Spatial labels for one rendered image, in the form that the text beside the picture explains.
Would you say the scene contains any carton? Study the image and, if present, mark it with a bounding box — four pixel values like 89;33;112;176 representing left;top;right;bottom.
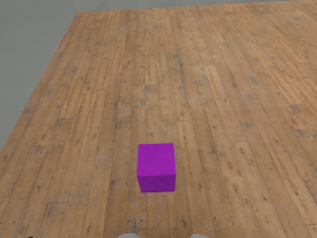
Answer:
137;143;176;193

